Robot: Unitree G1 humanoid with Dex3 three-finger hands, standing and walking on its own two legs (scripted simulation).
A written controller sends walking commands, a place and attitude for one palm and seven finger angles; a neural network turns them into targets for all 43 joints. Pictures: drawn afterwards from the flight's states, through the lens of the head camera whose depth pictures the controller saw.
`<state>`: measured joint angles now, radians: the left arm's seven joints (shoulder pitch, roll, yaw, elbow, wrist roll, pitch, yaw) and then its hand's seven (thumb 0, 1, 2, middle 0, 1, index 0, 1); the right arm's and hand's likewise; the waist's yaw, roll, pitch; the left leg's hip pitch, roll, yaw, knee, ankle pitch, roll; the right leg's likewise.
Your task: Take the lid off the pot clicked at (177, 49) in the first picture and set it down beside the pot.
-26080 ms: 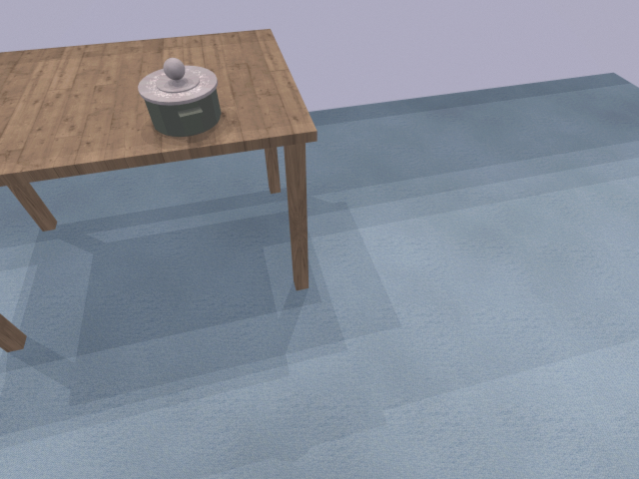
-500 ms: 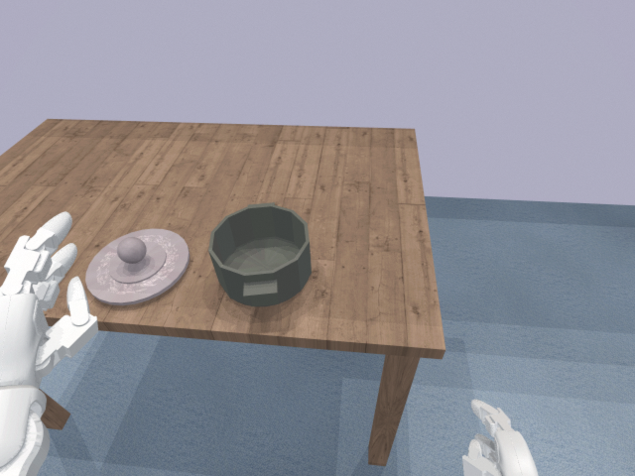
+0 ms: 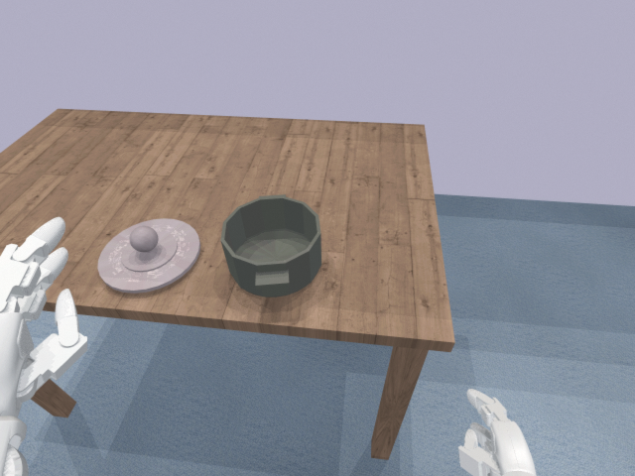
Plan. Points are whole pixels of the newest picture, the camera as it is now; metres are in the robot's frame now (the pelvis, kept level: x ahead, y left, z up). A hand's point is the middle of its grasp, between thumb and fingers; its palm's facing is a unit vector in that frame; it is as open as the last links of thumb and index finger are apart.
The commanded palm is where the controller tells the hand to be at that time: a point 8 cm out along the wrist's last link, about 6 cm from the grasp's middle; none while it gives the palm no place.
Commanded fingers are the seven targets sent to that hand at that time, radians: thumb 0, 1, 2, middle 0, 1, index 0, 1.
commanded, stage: step back with the hand held close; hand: left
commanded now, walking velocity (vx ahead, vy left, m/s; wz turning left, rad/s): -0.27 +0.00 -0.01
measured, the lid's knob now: (144, 239) +0.48 +0.38 -0.01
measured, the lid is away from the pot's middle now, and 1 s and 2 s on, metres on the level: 0.24 0.24 0.24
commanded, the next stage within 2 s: stop stepping back and stand still in 1.32 s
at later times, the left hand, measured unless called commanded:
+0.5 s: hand (40, 390) +0.14 +0.26 +0.16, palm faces +0.28 -0.83 -0.48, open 7.4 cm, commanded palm +0.09 +0.31 +0.18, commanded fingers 0.00 0.90 0.90 -0.20 -0.30 -0.20 -0.30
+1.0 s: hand out of the picture +0.12 +0.28 +0.16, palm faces +0.28 -0.87 -0.42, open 7.4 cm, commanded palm +0.06 +0.34 +0.18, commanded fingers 0.00 0.90 0.90 -0.20 -0.30 -0.20 -0.30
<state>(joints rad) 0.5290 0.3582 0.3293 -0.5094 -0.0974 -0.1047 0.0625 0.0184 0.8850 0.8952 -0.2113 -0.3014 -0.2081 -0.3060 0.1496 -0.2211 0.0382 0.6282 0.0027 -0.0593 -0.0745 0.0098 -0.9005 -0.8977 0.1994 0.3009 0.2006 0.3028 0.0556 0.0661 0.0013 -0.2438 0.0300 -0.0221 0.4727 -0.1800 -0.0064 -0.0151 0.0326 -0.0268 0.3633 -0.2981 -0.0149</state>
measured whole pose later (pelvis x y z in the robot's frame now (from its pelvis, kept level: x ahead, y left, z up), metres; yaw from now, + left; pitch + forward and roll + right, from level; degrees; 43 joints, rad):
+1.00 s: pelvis -0.08 +0.06 -0.01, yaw -2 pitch +3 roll -1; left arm 0.62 0.41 0.34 -0.67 -0.08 -0.19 0.11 0.02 0.88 0.90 -0.21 -0.30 -0.21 -0.31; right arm 0.17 -0.19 0.00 0.60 0.01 -0.02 -0.08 0.01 -0.90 -0.90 0.20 0.30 0.20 0.30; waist 0.03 -0.02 0.00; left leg -0.46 -0.02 0.03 0.67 -0.24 0.00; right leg -0.27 0.01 0.01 0.53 -0.31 0.00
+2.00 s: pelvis -0.25 +0.09 -0.02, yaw -1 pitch -2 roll +0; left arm 0.60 0.33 0.31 -0.59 -0.06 -0.10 0.17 0.02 0.89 0.90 -0.21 -0.30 -0.21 -0.31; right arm 0.22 -0.19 0.02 0.64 0.01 -0.07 -0.09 0.01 -0.90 -0.90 0.20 0.30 0.20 0.30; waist -0.02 0.01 0.01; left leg -0.29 0.04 -0.03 0.64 -0.32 -0.02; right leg -0.36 -0.02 -0.03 0.66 -0.34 -0.01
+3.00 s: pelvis -0.18 +0.09 -0.01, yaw +0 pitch +1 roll +0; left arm 0.15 0.18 0.03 1.04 0.01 0.03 0.03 0.01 0.91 0.90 -0.20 -0.30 -0.20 -0.30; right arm 0.25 -0.16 -0.02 1.05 -0.01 0.03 -0.03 0.00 -0.91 -0.90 0.20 0.30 0.20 0.30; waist -0.02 0.03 0.11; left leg -0.19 0.04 -0.04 0.52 -0.34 -0.03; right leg -0.24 -0.01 -0.04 0.52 -0.29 0.00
